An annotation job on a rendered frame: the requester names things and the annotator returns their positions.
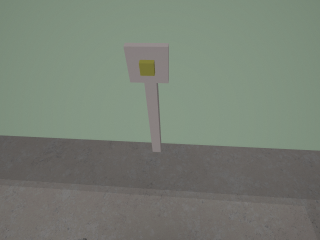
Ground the button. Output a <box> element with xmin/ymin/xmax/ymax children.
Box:
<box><xmin>139</xmin><ymin>60</ymin><xmax>155</xmax><ymax>76</ymax></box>

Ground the panel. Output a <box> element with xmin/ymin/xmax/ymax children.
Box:
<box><xmin>123</xmin><ymin>42</ymin><xmax>169</xmax><ymax>152</ymax></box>

